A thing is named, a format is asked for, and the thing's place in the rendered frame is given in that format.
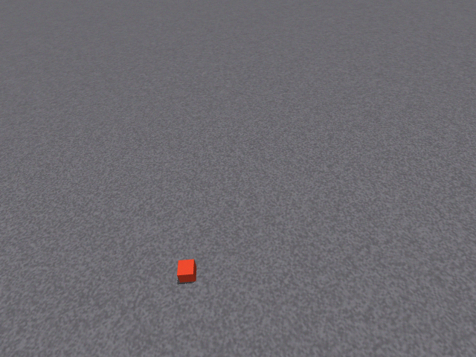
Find cube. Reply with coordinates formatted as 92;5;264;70
177;259;196;283

